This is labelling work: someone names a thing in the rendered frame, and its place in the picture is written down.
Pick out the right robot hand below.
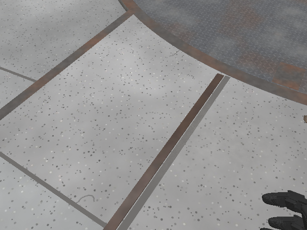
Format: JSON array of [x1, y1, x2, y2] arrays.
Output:
[[260, 190, 307, 230]]

